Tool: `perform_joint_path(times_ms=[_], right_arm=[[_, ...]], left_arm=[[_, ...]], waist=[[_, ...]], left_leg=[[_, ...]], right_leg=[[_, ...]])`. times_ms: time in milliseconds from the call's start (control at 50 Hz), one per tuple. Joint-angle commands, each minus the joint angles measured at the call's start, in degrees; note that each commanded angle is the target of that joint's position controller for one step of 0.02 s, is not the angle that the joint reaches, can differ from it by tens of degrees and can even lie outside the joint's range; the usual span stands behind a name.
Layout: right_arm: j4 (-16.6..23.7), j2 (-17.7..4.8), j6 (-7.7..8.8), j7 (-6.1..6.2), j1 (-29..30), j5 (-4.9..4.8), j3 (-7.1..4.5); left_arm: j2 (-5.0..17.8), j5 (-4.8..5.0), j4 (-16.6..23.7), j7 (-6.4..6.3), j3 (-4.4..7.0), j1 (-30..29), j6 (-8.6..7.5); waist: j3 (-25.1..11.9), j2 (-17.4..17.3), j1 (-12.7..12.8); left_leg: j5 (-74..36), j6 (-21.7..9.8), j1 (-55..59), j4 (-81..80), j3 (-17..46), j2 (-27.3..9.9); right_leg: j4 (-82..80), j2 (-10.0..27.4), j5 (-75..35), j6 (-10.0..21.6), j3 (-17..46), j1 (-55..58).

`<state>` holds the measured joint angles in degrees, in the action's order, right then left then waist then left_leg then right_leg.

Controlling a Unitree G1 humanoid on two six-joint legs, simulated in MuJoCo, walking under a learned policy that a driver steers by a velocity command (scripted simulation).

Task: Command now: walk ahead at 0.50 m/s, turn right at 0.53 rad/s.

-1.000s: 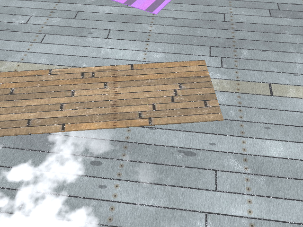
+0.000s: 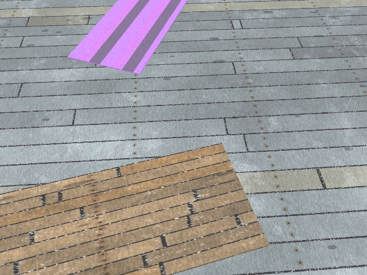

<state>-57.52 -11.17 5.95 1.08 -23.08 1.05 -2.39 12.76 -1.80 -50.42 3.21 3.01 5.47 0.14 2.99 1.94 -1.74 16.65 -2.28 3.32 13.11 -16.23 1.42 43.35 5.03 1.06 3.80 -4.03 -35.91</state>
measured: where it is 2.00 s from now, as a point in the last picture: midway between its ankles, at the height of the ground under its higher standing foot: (215, 271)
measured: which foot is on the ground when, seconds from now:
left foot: down 0.00-0.14, up 0.16-0.66, down 0.68-1.00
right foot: up 0.00-0.12, down 0.14-0.70, up 0.72-1.00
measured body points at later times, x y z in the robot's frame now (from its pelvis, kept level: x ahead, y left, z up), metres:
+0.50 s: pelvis +0.27 -0.06 +0.00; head +0.29 -0.08 +0.45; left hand +0.32 +0.21 -0.12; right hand +0.37 -0.33 -0.12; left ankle +0.45 +0.08 -0.68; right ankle +0.19 -0.08 -0.74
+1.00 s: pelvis +0.44 -0.06 +0.00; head +0.46 -0.06 +0.45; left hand +0.57 +0.16 -0.15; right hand +0.42 -0.31 -0.14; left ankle +0.53 -0.01 -0.74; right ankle +0.43 -0.20 -0.72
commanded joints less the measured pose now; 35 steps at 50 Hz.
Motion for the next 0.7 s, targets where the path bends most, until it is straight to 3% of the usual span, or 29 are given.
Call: perform_joint_path(times_ms=[20, 60, 100, 120, 140, 160, 180, 200, 220, 240, 280, 300, 340, 400, 520, 560, 600, 620, 660, 680, 700], right_arm=[[1.6, -8.4, 0.07, 0.62, -2.2, 0.11, -1.65], [1.5, -9.5, -0.61, 0.95, -1.7, 0.28, -1.95], [1.8, -11.3, -1.64, 1.07, -0.8, 0.41, -2.54], [2.2, -12.1, -2.26, 0.85, -0.5, 0.31, -2.77], [3.3, -12.0, -2.5, 0.51, 0.7, 0.14, -2.75], [7.2, -5.2, -2.13, -0.47, -1.3, -0.64, -1.42], [10.3, -8.9, -1.25, -1.0, 5.4, -0.4, -2.16], [11.8, -8.8, -0.45, -1.31, 10.2, -0.5, -1.95], [11.4, -8.4, 0.23, -1.28, 9.6, -0.76, -1.64], [10.5, -8.4, 0.05, -1.04, 8.5, -0.35, -1.8], [10.2, -7.7, -2.14, -1.14, 6.4, 1.56, -1.73], [10.2, -7.1, -3.06, -1.43, 5.9, 1.78, -1.61], [10.8, -6.2, -4.02, -1.89, 7.6, 1.7, -1.34], [12.9, -6.4, -4.34, -2.18, 14.5, 1.41, -1.17], [16.0, -6.4, -3.97, -2.78, 24.5, 0.71, -0.51], [16.7, -5.8, -3.42, -2.78, 26.4, 0.63, -0.05], [16.2, -5.6, -2.65, -2.52, 24.5, 0.53, 0.17], [15.0, -6.5, -2.27, -2.18, 20.9, 0.6, -0.14], [10.6, -8.8, -1.13, -1.15, 8.2, 0.71, -1.09], [8.5, -11.2, -0.31, -0.45, 0.8, 1.54, -1.65], [8.2, -16.5, -0.32, -0.48, -3.7, 2.31, -2.7]], left_arm=[[1.8, -0.28, 5.4, 0.44, -0.2, -6.4, -0.76], [2.6, -0.37, 5.5, 0.25, 0.2, -5.0, -0.75], [4.1, -0.37, 3.9, -0.33, 1.1, 1.5, -0.86], [5.4, -0.41, 2.2, -0.76, 1.92, 7.6, -1.31], [8.5, -1.08, -0.5, -1.55, 3.4, 16.6, -1.81], [15.8, -1.46, -0.1, -2.36, 5.26, 17.8, -1.71], [17.3, 0.5, 0.9, -2.41, 5.53, 18.0, -0.81], [15.9, 0.85, 0.6, -2.96, 5.09, 15.3, -0.47], [12.4, 1.23, 0.6, -3.2, 4.26, 12.7, -0.75], [10.1, 1.3, 0.8, -3.4, 3.67, 9.9, -1.23], [8.0, 1.85, 1.3, -3.59, 2.77, 8.1, -2.42], [8.1, 2.0, 1.1, -3.49, 2.63, 9.0, -3.14], [9.2, 1.93, 0.3, -3.26, 2.73, 11.4, -3.99], [8.9, 1.83, -0.8, -3.08, 2.39, 15.7, -4.26], [8.6, 1.39, -2.7, -3.55, 1.59, 21.5, -4.43], [7.9, 1.01, -3.5, -4.04, 1.08, 22.3, -4.2], [8.1, 0.65, -4.1, -4.43, 0.76, 21.9, -4.11], [8.6, 0.6, -4.2, -4.65, 0.73, 20.9, -4.28], [10.1, 1.06, -4.2, -4.78, 0.97, 17.9, -4.64], [9.3, 1.91, -3.3, -4.68, 0.67, 17.3, -5.14], [4.0, 3.82, -3.1, -4.84, -0.32, 24.9, -5.16]], waist=[[3.6, -5.7, -0.1], [2.1, -6.8, 1.2], [-1.9, -7.9, 4.2], [-5.6, -7.4, 6.5], [-10.3, -3.6, 11.0], [-15.3, 9.4, 7.9], [-18.1, 6.0, 8.9], [-9.7, 1.2, 8.1], [-5.1, -2.1, 5.7], [-2.3, -4.3, 3.0], [-3.1, -3.5, 0.3], [-3.5, -3.2, -0.2], [-2.9, -2.1, 0.1], [-0.8, -0.4, 2.7], [0.5, 1.2, 6.5], [1.8, 0.9, 6.9], [1.0, 2.2, 5.8], [-0.4, 3.1, 4.1], [-5.1, 2.8, -2.0], [-10.0, -0.1, -4.7], [-19.4, -12.8, -2.4]], left_leg=[[-32.5, -4.8, 0.0, -2.4, 3.1, -17.2], [-47.5, -4.2, 2.9, 3.3, 1.2, -17.6], [-60.6, -4.0, 4.3, 15.2, 0.1, -17.8], [-58.6, -3.7, 2.2, 25.5, 0.0, -17.7], [-46.4, -1.7, -7.1, 41.0, -0.5, -16.3], [0.4, 1.7, -32.0, 62.8, 0.5, -7.5], [13.9, 3.0, -43.2, 72.1, 13.7, 0.1], [8.0, 2.2, -48.6, 70.3, 17.5, -4.4], [3.2, 1.8, -46.2, 64.5, 17.6, -6.5], [1.7, 2.0, -42.3, 59.6, 17.8, -8.1], [1.2, 3.5, -35.8, 54.6, 18.1, -8.8], [1.1, 4.0, -35.2, 52.9, 17.5, -8.7], [-2.0, 4.7, -36.0, 48.5, 16.2, -8.8], [-9.4, 4.8, -40.3, 40.5, 15.3, -9.0], [-17.1, 3.1, -43.3, 27.9, 14.0, -6.8], [-16.8, 2.2, -41.2, 23.5, 12.5, -4.8], [-15.3, 0.6, -34.8, 20.0, 11.6, -2.1], [-13.8, -0.5, -30.1, 19.0, 11.9, -0.8], [-18.3, -2.7, -17.5, 11.6, 12.6, 0.6], [-35.7, -4.3, -4.0, 11.6, 17.2, -5.8], [-70.5, -12.8, 13.1, 18.3, 34.5, -24.5]], right_leg=[[-4.9, -1.5, 1.7, 2.0, -3.2, 0.3], [-6.5, -4.2, 6.8, 4.1, -5.1, 4.2], [-7.4, -8.2, 13.2, 6.7, -6.6, 11.7], [-10.3, -10.1, 14.0, 8.3, -6.2, 19.2], [-15.5, -8.0, 14.0, 10.8, -0.4, 32.6], [-17.6, 9.9, 15.4, 18.7, 27.2, 51.1], [-27.5, 14.7, 15.4, 22.3, 47.8, 53.5], [-28.5, 13.8, 11.7, 20.3, 37.7, 48.6], [-29.0, 11.8, 5.8, 17.8, 31.7, 41.2], [-29.5, 8.5, -0.9, 15.2, 26.4, 35.1], [-30.1, 4.6, -8.3, 13.6, 20.7, 29.6], [-30.3, 3.8, -10.9, 13.5, 19.2, 29.0], [-31.6, 2.6, -12.4, 12.7, 16.9, 27.8], [-33.3, 1.8, -13.0, 10.1, 15.9, 30.0], [-32.5, 2.4, -17.3, 7.1, 14.7, 38.9], [-29.9, 2.2, -26.6, 6.6, 13.0, 39.9], [-26.2, 2.2, -36.6, 5.2, 12.0, 39.6], [-23.1, 2.3, -42.1, 4.3, 12.3, 39.5], [-10.4, 0.7, -45.0, 2.5, 11.9, 39.7], [0.4, -1.8, -31.4, 1.5, 11.1, 31.9], [21.6, -10.0, 12.4, -0.7, 6.8, 18.2]])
